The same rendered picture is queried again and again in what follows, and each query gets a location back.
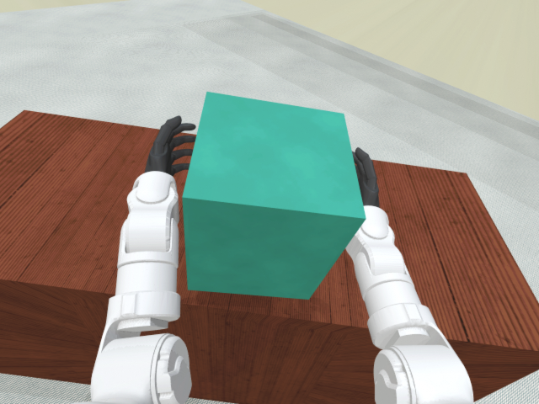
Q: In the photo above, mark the robot left upper arm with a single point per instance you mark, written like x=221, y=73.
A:
x=151, y=369

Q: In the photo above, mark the carton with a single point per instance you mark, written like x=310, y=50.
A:
x=271, y=198

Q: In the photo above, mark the robot left forearm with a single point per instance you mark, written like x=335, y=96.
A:
x=146, y=297

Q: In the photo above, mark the pedestal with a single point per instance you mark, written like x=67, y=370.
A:
x=64, y=183

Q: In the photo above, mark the left robot hand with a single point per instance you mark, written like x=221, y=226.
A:
x=162, y=156

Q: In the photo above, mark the right robot hand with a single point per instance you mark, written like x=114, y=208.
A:
x=366, y=177

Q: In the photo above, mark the robot right upper arm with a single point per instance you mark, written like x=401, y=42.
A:
x=420, y=374

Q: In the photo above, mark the robot right forearm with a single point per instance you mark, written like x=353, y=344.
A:
x=396, y=315

